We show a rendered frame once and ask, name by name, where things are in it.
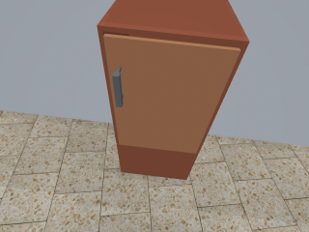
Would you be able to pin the cupboard door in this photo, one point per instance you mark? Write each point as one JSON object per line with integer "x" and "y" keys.
{"x": 170, "y": 88}

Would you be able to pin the handle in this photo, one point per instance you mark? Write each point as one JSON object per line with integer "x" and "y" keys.
{"x": 117, "y": 85}

